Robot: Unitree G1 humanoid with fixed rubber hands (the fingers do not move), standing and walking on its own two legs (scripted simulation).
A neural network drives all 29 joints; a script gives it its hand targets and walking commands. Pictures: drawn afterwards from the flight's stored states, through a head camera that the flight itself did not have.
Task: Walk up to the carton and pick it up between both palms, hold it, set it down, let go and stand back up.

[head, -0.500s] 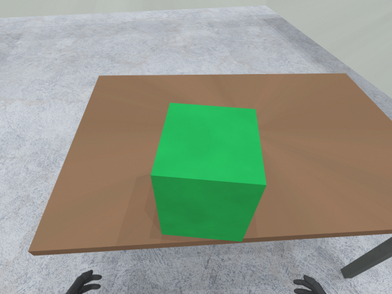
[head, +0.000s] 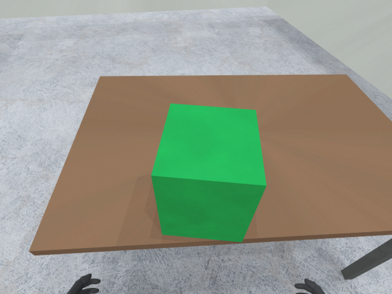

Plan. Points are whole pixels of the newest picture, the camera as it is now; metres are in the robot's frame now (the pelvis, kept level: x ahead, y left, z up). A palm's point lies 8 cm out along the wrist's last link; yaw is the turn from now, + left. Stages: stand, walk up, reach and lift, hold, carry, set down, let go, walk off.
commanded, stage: walk up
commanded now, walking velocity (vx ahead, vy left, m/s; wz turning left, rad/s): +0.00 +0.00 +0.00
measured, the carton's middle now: (207, 174) +0.40 -0.02 +0.01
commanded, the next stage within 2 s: none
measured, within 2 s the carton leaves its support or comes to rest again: neither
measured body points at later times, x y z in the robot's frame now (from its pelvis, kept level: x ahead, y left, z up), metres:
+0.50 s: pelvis -0.04 +0.09 -0.02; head +0.00 +0.10 +0.43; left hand +0.08 +0.38 -0.12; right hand +0.09 -0.19 -0.11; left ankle -0.01 +0.21 -0.73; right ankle +0.02 -0.11 -0.72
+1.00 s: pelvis -0.05 +0.09 +0.00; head -0.04 +0.09 +0.45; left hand +0.14 +0.32 -0.10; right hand -0.07 -0.19 -0.12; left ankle -0.01 +0.21 -0.72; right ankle -0.06 -0.03 -0.73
